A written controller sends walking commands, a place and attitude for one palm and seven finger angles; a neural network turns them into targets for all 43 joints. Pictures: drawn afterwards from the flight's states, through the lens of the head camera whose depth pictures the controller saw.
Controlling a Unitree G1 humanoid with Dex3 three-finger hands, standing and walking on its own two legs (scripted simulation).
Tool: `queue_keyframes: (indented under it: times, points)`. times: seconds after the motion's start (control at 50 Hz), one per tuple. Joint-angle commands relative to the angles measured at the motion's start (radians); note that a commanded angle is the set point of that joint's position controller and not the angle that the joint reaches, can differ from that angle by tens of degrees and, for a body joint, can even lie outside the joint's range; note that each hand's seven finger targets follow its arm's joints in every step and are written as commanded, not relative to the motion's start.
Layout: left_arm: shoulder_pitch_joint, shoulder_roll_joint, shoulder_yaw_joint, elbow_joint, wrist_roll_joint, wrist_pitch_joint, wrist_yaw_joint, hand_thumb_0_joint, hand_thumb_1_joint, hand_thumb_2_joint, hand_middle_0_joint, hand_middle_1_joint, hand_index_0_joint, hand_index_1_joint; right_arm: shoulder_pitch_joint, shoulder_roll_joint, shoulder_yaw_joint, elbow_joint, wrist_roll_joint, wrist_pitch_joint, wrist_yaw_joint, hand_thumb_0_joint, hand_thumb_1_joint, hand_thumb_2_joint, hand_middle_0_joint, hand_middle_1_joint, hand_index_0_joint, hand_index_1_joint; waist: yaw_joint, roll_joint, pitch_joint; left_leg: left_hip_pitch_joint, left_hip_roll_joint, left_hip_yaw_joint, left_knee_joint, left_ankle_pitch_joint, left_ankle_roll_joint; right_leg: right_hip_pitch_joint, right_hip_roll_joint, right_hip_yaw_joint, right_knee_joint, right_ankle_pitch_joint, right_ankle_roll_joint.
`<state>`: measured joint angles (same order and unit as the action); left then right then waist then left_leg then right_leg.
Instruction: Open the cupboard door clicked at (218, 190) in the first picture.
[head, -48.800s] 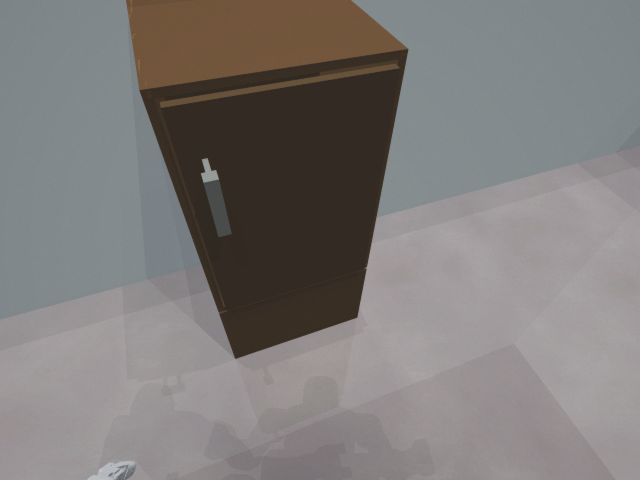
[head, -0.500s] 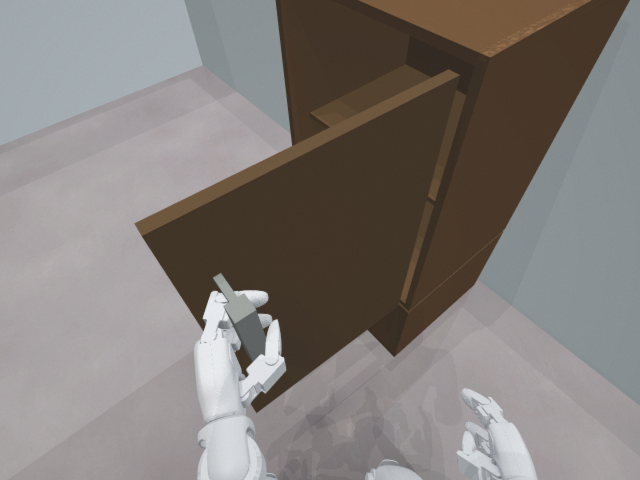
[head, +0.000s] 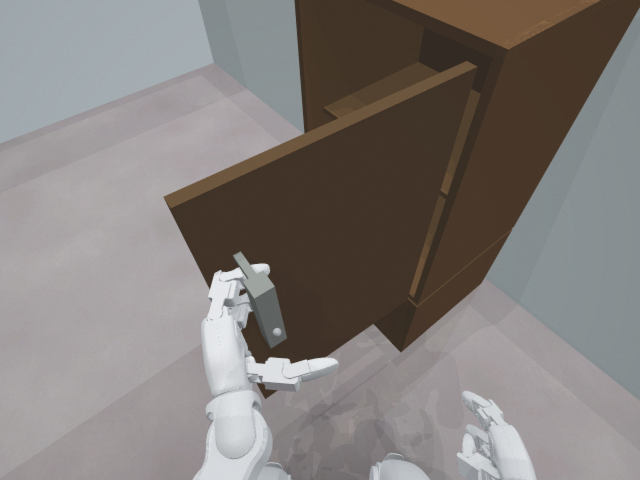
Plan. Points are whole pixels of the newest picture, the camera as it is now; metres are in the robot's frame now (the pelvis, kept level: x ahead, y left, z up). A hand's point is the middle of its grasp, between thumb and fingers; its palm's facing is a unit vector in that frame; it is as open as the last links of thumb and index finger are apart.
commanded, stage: open thumb and fingers to let go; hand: left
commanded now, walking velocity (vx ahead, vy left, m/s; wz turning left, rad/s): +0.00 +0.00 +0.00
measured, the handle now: (258, 300) +0.32 +0.10 +0.05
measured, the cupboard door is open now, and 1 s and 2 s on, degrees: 87 87 87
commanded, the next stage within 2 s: slide the hand sideways off the handle in 0.26 s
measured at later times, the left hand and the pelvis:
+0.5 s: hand (268, 341) +0.27 +0.08 +0.05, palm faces -0.01 -1.00 -0.09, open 15.8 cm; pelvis +0.00 +0.02 +0.00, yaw +0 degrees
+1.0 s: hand (238, 382) +0.22 +0.10 +0.06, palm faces -0.13 -0.99 +0.00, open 16.3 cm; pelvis +0.01 +0.04 -0.01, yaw -1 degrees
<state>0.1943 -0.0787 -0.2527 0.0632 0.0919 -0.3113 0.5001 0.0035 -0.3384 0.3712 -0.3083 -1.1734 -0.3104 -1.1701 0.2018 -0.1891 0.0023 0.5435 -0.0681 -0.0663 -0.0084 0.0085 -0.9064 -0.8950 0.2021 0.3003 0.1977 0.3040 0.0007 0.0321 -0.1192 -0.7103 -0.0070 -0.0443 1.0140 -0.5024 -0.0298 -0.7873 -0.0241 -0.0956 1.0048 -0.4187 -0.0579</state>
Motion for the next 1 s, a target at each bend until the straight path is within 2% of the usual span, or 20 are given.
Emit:
queue_keyframes:
  times: [0.0,0.14,0.22,0.26,0.34,0.36,0.38,0.42,0.46,0.5,0.52,0.56,0.64,0.68,0.76,0.78,0.8,0.86,0.88,0.98]
  points:
    - [-0.175,-0.085,-0.019,-0.175,0.021,-0.045,0.030,0.000,-0.500,0.300,-0.242,-0.850,-0.242,-0.850,-0.086,-0.079,-0.026,-0.160,0.005,-0.052,-0.004,0.000,-0.900,-0.900,0.200,0.300,0.200,0.300,-0.010,-0.106,-0.190,-0.020,-0.028,0.027,-0.120,0.090,0.038,0.216,-0.017,0.102,-0.214,0.002,0.030]
    - [-0.250,-0.129,-0.055,-0.153,0.039,-0.024,0.062,0.000,-0.500,0.300,-0.183,-0.500,-0.183,-0.500,-0.092,-0.084,-0.026,-0.156,0.007,-0.045,0.002,0.000,-0.900,-0.900,0.200,0.300,0.200,0.300,-0.010,-0.081,-0.215,0.010,-0.022,0.018,-0.140,0.104,0.036,0.191,0.001,0.057,-0.176,0.023,0.021]
    - [-0.290,-0.139,-0.060,-0.136,0.038,-0.009,0.072,0.000,-0.500,0.300,-0.150,-0.300,-0.150,-0.300,-0.098,-0.087,-0.025,-0.153,0.009,-0.037,0.004,0.000,-0.900,-0.900,0.200,0.300,0.200,0.300,-0.014,-0.096,-0.216,0.013,-0.021,0.015,-0.145,0.102,0.036,0.186,0.004,0.052,-0.176,0.017,0.020]
    - [-0.261,-0.156,-0.065,-0.124,0.033,0.000,0.075,0.000,-0.500,0.300,-0.150,-0.300,-0.150,-0.300,-0.097,-0.083,-0.024,-0.154,0.008,-0.036,0.008,0.000,-0.900,-0.900,0.200,0.300,0.200,0.300,-0.004,-0.085,-0.222,0.022,-0.020,0.014,-0.150,0.121,0.035,0.193,0.009,0.042,-0.169,0.042,0.017]
    - [-0.304,-0.164,-0.079,-0.141,0.036,0.002,0.076,0.000,-0.500,0.300,-0.150,-0.300,-0.150,-0.300,-0.099,-0.085,-0.024,-0.152,0.011,-0.030,0.010,0.000,-0.900,-0.900,0.200,0.300,0.200,0.300,-0.013,-0.079,-0.215,0.030,-0.017,0.010,-0.152,0.126,0.033,0.182,0.010,0.036,-0.163,0.045,0.016]
    - [-0.294,-0.058,-0.279,-0.141,0.154,-0.033,-0.125,0.000,-0.500,0.300,-0.150,-0.300,-0.150,-0.300,-0.012,-0.122,-0.025,-0.125,0.010,-0.040,0.015,0.000,-0.900,-0.900,0.200,0.300,0.200,0.300,-0.099,-0.123,-0.156,0.043,-0.012,0.014,-0.120,0.138,0.054,0.140,0.001,0.061,-0.154,0.124,0.017]
    - [-0.330,0.018,-0.192,-0.204,0.109,-0.067,-0.240,0.000,-0.500,0.300,-0.150,-0.300,-0.150,-0.300,-0.013,-0.123,-0.035,-0.155,0.020,-0.040,0.011,0.000,-0.900,-0.900,0.200,0.300,0.200,0.300,-0.069,-0.084,-0.226,0.033,-0.017,0.017,-0.110,0.160,0.059,0.179,-0.008,0.071,-0.140,0.170,0.011]
    - [-0.303,0.065,-0.171,-0.235,0.074,-0.101,-0.365,0.000,-0.500,0.300,-0.150,-0.300,-0.150,-0.300,-0.018,-0.117,-0.029,-0.173,0.026,-0.049,0.000,0.000,-0.900,-0.900,0.200,0.300,0.200,0.300,-0.043,-0.062,-0.269,0.039,-0.021,0.015,-0.114,0.168,0.059,0.227,-0.011,0.079,-0.124,0.194,0.011]
    - [-0.287,0.052,-0.197,-0.250,0.015,-0.099,-0.485,0.000,-0.500,0.300,-0.150,-0.300,-0.150,-0.300,-0.018,-0.122,-0.024,-0.196,0.044,-0.068,-0.004,0.000,-0.900,-0.900,0.200,0.300,0.200,0.300,-0.060,-0.058,-0.237,0.044,-0.021,0.008,-0.120,0.141,0.060,0.208,-0.010,0.078,-0.133,0.156,0.013]
    - [-0.249,0.025,-0.178,-0.257,-0.085,-0.065,-0.556,0.000,-0.500,0.300,-0.150,-0.300,-0.150,-0.300,-0.024,-0.120,-0.015,-0.224,0.066,-0.080,-0.011,0.000,-0.900,-0.900,0.200,0.300,0.200,0.300,-0.061,-0.065,-0.201,0.045,-0.021,0.000,-0.139,0.103,0.059,0.202,-0.002,0.067,-0.154,0.097,0.018]
    - [-0.206,0.033,-0.139,-0.278,-0.128,-0.049,-0.565,0.000,-0.500,0.300,-0.150,-0.300,-0.150,-0.300,-0.029,-0.122,-0.016,-0.239,0.073,-0.086,-0.016,0.000,-0.900,-0.900,0.200,0.300,0.200,0.300,-0.045,-0.086,-0.202,0.041,-0.024,-0.001,-0.148,0.089,0.057,0.217,0.000,0.064,-0.167,0.068,0.020]
    - [-0.133,0.051,-0.078,-0.294,-0.167,-0.015,-0.550,0.000,-0.500,0.300,-0.150,-0.300,-0.150,-0.300,-0.037,-0.125,-0.011,-0.259,0.081,-0.089,-0.020,0.000,-0.900,-0.900,0.200,0.300,0.200,0.300,-0.025,-0.110,-0.175,0.030,-0.024,-0.005,-0.167,0.068,0.050,0.216,0.002,0.051,-0.178,0.017,0.023]
    - [-0.011,0.055,-0.045,-0.364,-0.130,-0.005,-0.465,0.000,-0.500,0.300,-0.150,-0.300,-0.150,-0.300,-0.023,-0.119,-0.016,-0.285,0.070,-0.091,-0.005,0.000,-0.900,-0.900,0.200,0.300,0.200,0.300,-0.002,-0.095,-0.182,0.035,-0.019,-0.007,-0.158,0.140,0.041,0.194,0.003,0.028,-0.118,0.084,0.018]
    - [0.075,0.087,-0.019,-0.357,-0.101,-0.006,-0.434,0.000,-0.500,0.300,-0.150,-0.300,-0.150,-0.300,-0.015,-0.123,-0.017,-0.292,0.063,-0.081,0.004,0.000,-0.900,-0.900,0.200,0.300,0.200,0.300,0.011,-0.095,-0.176,0.018,-0.018,-0.004,-0.149,0.166,0.038,0.191,0.006,0.028,-0.100,0.107,0.014]
    - [0.112,0.121,-0.019,-0.447,-0.055,-0.033,-0.417,0.000,-0.500,0.300,-0.150,-0.300,-0.150,-0.300,-0.007,-0.118,-0.021,-0.315,0.052,-0.065,0.019,0.000,-0.900,-0.900,0.200,0.300,0.200,0.300,0.006,-0.051,-0.188,0.003,-0.016,0.008,-0.117,0.178,0.036,0.168,0.003,0.041,-0.069,0.125,0.011]
    - [0.144,0.143,0.001,-0.453,-0.048,-0.038,-0.417,0.000,-0.500,0.300,-0.150,-0.300,-0.150,-0.300,-0.002,-0.120,-0.024,-0.316,0.051,-0.060,0.018,0.000,-0.900,-0.900,0.200,0.300,0.200,0.300,0.012,-0.064,-0.192,0.000,-0.013,0.005,-0.112,0.202,0.035,0.173,0.007,0.041,-0.059,0.145,0.008]
    - [0.158,0.126,-0.021,-0.479,-0.048,-0.045,-0.423,0.000,-0.500,0.300,-0.150,-0.300,-0.150,-0.300,-0.007,-0.118,-0.024,-0.324,0.052,-0.058,0.020,0.000,-0.900,-0.900,0.200,0.300,0.200,0.300,0.007,-0.037,-0.195,0.007,-0.011,0.007,-0.107,0.208,0.034,0.161,0.006,0.040,-0.053,0.150,0.010]
    - [0.184,0.137,-0.017,-0.541,-0.075,-0.062,-0.442,0.000,-0.500,0.300,-0.150,-0.300,-0.150,-0.300,0.001,-0.117,-0.023,-0.332,0.056,-0.055,0.018,0.000,-0.900,-0.900,0.200,0.300,0.200,0.300,-0.004,-0.023,-0.196,0.009,-0.012,0.005,-0.095,0.201,0.035,0.154,0.012,0.039,-0.051,0.149,0.012]
    - [0.203,0.152,-0.001,-0.560,-0.082,-0.066,-0.447,0.000,-0.500,0.300,-0.150,-0.300,-0.150,-0.300,0.001,-0.118,-0.023,-0.333,0.056,-0.056,0.014,0.000,-0.900,-0.900,0.200,0.300,0.200,0.300,0.003,-0.016,-0.210,0.012,-0.011,0.000,-0.092,0.232,0.034,0.163,0.014,0.039,-0.042,0.172,0.009]
    - [0.287,0.160,0.010,-0.566,-0.113,-0.065,-0.489,0.000,-0.500,0.300,-0.150,-0.300,-0.150,-0.300,0.016,-0.127,-0.025,-0.338,0.064,-0.062,0.004,0.000,-0.900,-0.900,0.200,0.300,0.200,0.300,-0.014,-0.058,-0.184,-0.019,-0.010,-0.007,-0.074,0.220,0.036,0.146,0.019,0.034,-0.037,0.171,0.019]
